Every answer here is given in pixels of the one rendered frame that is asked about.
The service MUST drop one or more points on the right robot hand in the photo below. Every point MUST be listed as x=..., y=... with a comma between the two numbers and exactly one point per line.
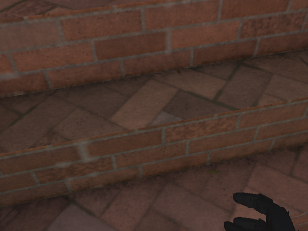
x=277, y=218

